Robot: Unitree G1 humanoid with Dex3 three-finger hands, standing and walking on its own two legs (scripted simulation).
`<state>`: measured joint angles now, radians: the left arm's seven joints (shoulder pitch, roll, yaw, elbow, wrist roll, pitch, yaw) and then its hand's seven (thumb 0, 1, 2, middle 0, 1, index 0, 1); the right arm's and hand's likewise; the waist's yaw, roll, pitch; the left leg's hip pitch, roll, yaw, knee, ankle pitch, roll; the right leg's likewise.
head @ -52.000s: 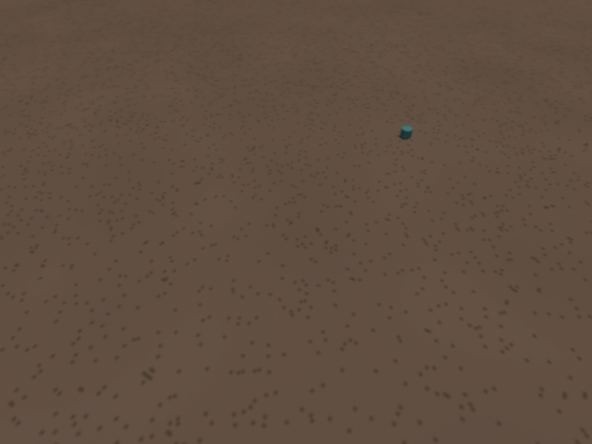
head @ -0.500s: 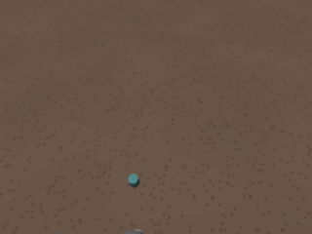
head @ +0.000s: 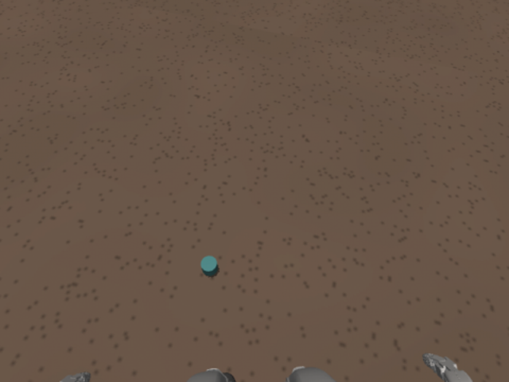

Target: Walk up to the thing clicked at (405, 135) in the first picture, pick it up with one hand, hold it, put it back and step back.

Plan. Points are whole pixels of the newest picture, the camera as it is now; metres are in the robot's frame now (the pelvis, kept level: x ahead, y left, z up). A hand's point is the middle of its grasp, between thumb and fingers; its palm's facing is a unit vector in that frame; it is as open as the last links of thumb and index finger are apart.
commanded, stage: step back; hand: left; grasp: from above
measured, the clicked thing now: (209, 265) +0.56 +0.17 -0.74
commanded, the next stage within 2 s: none
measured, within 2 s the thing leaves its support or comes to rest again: neither
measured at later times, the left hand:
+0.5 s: hand out of the picture -0.02 +0.26 -0.14, palm faces +0.05 -0.92 -0.39, open 7.4 cm
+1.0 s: hand out of the picture -0.27 +0.22 -0.14, palm faces +0.01 -0.91 -0.41, open 7.4 cm
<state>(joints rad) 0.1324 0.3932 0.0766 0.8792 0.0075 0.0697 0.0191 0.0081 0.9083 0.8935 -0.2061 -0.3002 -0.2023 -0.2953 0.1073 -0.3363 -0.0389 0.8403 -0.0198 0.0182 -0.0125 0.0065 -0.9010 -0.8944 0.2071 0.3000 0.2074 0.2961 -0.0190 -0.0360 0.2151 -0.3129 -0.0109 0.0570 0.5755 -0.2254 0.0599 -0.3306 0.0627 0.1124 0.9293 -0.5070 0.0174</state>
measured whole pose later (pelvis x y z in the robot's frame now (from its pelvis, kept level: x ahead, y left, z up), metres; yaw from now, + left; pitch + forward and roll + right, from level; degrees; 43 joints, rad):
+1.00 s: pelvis -0.32 -0.05 -0.01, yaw +0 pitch -3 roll +1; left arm 0.24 0.37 0.07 0.86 0.03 0.05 -0.01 0.01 0.91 0.89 -0.21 -0.30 -0.20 -0.30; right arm 0.12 -0.41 -0.06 0.83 -0.01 0.06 -0.02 0.01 -0.90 -0.89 0.20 0.30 0.20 0.30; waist 0.03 0.03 0.15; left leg -0.53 -0.06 -0.12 0.98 -0.44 -0.01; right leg -0.27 0.01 0.04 0.67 -0.35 -0.02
